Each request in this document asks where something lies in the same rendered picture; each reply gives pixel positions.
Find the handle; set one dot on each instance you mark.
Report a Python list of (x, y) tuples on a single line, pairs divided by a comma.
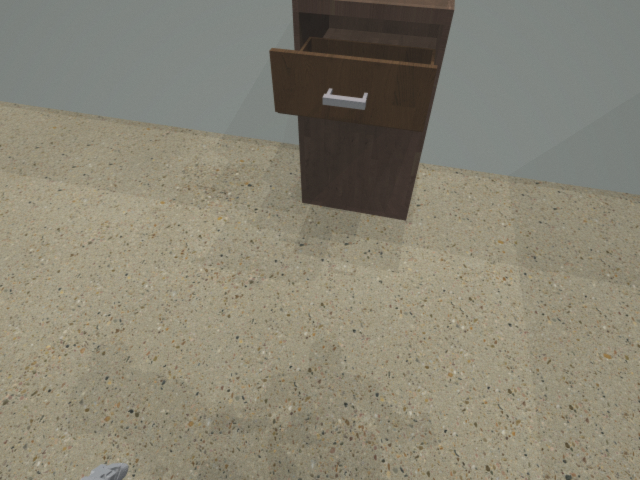
[(344, 101)]

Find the drawer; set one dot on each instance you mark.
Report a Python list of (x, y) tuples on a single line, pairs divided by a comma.
[(398, 79)]

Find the cabinet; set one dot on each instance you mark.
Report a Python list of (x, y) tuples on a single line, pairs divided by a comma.
[(356, 167)]

